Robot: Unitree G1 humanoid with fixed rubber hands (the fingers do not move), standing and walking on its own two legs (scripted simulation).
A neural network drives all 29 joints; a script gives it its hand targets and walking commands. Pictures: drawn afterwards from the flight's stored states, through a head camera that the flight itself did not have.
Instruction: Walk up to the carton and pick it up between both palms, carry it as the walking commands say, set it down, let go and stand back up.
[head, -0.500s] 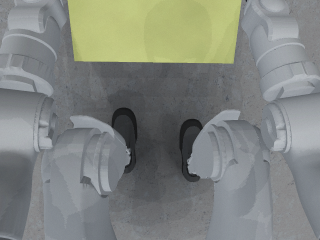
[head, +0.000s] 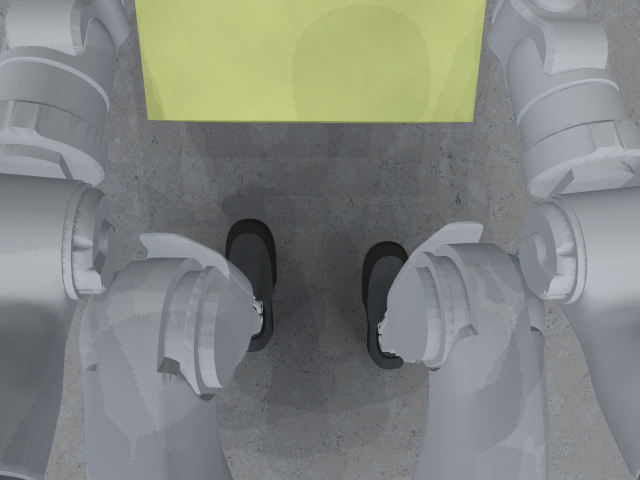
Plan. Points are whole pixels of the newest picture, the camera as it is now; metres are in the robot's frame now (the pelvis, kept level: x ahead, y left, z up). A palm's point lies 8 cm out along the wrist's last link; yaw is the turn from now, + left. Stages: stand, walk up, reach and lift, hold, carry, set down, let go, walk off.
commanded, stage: reach and lift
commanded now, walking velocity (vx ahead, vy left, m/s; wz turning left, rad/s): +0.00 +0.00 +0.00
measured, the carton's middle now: out of the picture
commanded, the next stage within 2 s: none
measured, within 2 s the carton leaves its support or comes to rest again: leaves its support in 0.06 s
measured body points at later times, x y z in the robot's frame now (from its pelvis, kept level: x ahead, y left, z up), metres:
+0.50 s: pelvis -0.01 +0.00 +0.03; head +0.35 +0.03 +0.28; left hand +0.56 +0.21 -0.12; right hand +0.57 -0.16 -0.11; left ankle +0.13 +0.11 -0.31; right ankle +0.10 -0.11 -0.31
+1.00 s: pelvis -0.02 +0.00 +0.07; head +0.35 +0.03 +0.32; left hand +0.54 +0.21 -0.07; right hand +0.56 -0.15 -0.05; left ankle +0.13 +0.11 -0.31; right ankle +0.10 -0.11 -0.31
